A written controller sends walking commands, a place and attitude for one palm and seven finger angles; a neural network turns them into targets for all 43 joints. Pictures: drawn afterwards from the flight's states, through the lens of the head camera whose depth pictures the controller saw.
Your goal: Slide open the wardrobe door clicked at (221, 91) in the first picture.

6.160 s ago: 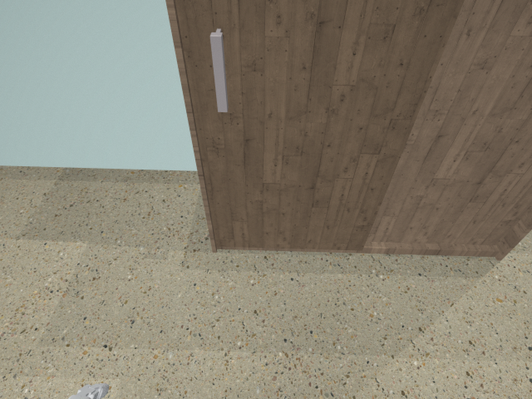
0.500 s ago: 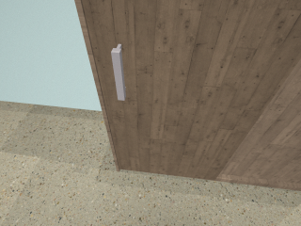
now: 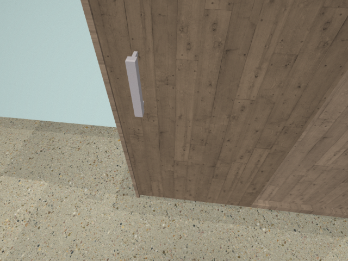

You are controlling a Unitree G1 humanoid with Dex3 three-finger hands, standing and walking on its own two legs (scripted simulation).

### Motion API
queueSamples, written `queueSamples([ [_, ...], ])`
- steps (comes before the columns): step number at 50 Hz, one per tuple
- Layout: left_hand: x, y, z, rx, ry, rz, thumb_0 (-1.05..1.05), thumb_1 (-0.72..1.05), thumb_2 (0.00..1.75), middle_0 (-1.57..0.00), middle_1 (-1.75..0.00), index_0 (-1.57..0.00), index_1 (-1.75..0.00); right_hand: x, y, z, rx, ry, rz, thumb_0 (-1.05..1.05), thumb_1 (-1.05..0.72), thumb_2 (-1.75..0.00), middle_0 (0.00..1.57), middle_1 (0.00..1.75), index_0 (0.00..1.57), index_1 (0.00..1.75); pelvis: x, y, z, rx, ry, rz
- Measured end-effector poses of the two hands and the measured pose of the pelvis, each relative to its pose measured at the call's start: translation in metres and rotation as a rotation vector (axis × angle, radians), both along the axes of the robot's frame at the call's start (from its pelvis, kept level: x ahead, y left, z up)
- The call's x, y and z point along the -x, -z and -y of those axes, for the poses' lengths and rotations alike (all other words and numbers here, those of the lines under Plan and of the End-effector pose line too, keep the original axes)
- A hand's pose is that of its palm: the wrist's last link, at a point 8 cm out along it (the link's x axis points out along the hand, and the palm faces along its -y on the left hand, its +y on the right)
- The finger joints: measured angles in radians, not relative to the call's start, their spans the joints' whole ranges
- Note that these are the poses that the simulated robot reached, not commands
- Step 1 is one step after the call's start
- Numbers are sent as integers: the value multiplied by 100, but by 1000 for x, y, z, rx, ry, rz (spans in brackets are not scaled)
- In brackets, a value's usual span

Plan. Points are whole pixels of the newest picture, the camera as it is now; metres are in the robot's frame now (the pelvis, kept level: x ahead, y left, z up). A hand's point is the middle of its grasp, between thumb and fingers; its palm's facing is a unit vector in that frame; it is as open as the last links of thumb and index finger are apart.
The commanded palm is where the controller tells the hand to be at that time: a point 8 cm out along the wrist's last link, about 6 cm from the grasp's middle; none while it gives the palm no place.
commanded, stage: shuffle to correct the standing spot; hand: left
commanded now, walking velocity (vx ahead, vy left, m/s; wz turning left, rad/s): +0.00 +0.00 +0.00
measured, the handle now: (137, 85) +0.56 +0.15 +0.10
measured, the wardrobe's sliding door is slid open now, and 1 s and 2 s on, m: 0.00 0.00 0.00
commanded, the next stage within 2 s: come to a stop and stand still in 0.48 s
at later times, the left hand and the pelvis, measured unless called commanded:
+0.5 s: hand out of the picture +0.01 +0.17 -0.19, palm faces +0.03 -0.99 -0.13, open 7.4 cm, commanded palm none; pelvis +0.05 +0.02 -0.01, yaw -3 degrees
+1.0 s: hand out of the picture +0.15 +0.21 -0.18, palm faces +0.01 -0.97 -0.23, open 7.2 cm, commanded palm none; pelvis +0.12 +0.03 -0.01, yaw -3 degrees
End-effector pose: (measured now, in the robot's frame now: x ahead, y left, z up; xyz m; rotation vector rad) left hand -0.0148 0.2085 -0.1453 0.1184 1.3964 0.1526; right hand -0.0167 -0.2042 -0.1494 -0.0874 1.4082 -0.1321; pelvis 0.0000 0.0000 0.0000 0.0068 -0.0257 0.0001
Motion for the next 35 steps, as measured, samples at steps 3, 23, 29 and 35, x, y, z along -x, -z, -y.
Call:
queueSamples([
  [3,0,0,1,1,-1,-2,1,91,90,-19,-30,-20,-30,-1,0,0,-2,0,-3,0,-91,-90,19,30,20,30,-1,0,0,0,0,0],
  [23,-12,16,-13,54,-33,-74,0,90,90,-20,-30,-20,-30,-14,-4,-11,47,29,-36,0,-91,-90,19,30,20,30,-43,8,-20,7,27,-20],
  [29,-71,4,-23,26,46,-43,1,91,90,-19,-30,-20,-30,-10,-4,-29,10,76,-85,0,-91,-90,19,30,19,30,-67,4,-23,10,50,-32],
  [35,-129,4,-36,-56,39,66,3,94,90,-19,-30,-20,-30,-16,10,-36,-43,81,-186,0,-91,-90,20,30,20,30,-95,15,-16,7,27,-25],
])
